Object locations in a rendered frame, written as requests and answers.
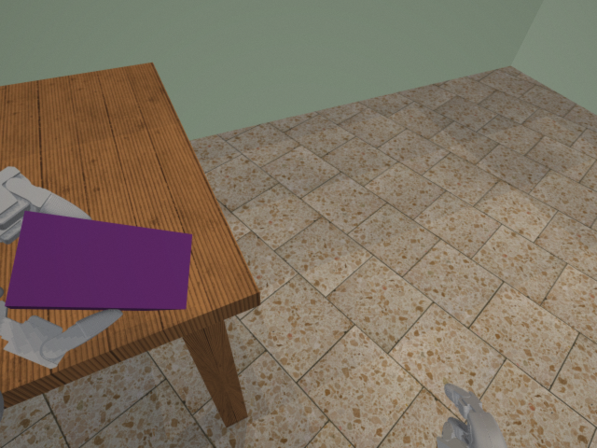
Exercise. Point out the sponge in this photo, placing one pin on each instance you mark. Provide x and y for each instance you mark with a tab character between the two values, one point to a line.
69	263

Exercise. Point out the table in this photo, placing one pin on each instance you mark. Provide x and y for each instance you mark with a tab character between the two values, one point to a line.
111	143

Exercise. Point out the left robot hand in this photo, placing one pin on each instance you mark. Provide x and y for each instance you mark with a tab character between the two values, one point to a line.
37	339

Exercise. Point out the right robot hand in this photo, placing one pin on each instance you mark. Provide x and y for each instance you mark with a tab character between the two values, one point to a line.
481	430

